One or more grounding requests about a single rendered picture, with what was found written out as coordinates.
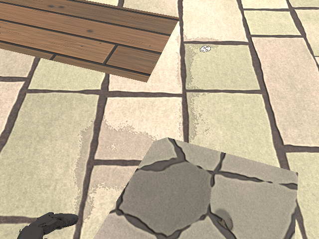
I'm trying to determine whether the robot left hand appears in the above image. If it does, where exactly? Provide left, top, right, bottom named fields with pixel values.
left=17, top=212, right=79, bottom=239

